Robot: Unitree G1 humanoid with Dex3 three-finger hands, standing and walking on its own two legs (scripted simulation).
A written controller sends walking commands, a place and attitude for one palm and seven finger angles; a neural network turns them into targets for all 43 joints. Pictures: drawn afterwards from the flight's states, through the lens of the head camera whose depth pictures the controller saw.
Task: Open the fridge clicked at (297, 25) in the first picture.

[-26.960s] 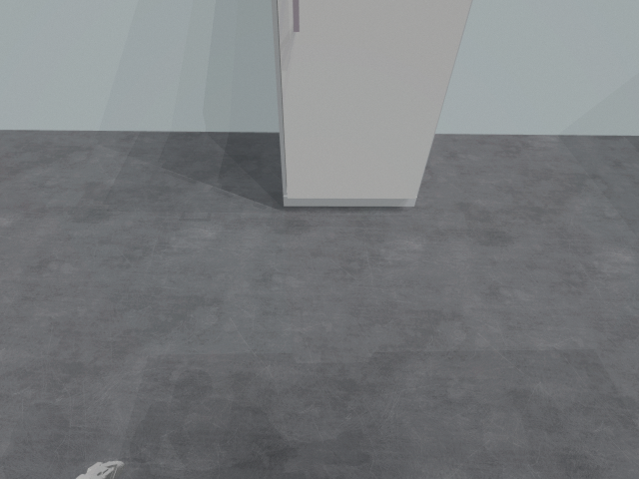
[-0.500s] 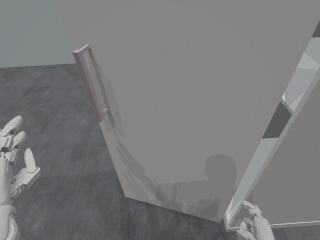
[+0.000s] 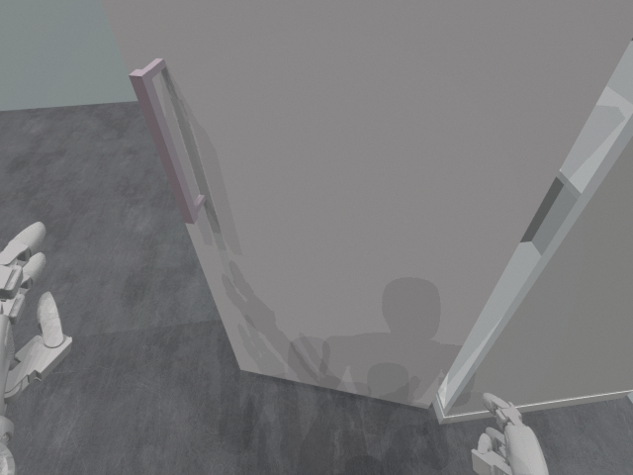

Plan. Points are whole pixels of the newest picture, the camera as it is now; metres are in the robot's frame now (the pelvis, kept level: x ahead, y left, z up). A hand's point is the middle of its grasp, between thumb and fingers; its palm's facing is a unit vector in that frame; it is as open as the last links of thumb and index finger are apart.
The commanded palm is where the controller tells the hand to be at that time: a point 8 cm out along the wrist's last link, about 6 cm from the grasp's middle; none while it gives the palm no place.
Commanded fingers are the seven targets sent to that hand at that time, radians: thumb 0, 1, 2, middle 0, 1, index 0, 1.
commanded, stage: step back with the hand held close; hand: left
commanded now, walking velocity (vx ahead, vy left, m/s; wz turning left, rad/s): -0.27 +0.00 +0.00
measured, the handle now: (175, 150) +0.50 +0.25 +0.16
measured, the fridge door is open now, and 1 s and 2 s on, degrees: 71 71 71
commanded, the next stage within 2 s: stop stepping back and stand still in 1.02 s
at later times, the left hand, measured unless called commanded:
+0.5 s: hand out of the picture +0.13 +0.30 +0.16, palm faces +0.50 -0.76 -0.41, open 7.4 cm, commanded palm +0.07 +0.33 +0.18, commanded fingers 0.00 0.90 0.90 -0.20 -0.30 -0.20 -0.30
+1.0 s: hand out of the picture +0.04 +0.33 +0.17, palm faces +0.53 -0.78 -0.33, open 7.4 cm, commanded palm -0.03 +0.36 +0.18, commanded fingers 0.00 0.90 0.90 -0.20 -0.30 -0.20 -0.30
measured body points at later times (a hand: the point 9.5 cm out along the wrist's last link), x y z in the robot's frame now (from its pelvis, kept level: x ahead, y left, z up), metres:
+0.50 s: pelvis -0.07 +0.03 -0.01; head -0.06 +0.05 +0.44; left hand +0.09 +0.34 +0.18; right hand +0.11 -0.20 -0.09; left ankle +0.05 +0.11 -0.74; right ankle -0.01 -0.11 -0.74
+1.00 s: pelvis -0.15 +0.05 -0.02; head -0.15 +0.09 +0.43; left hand +0.00 +0.37 +0.19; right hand +0.06 -0.15 -0.08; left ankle +0.05 +0.11 -0.73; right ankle -0.23 -0.07 -0.69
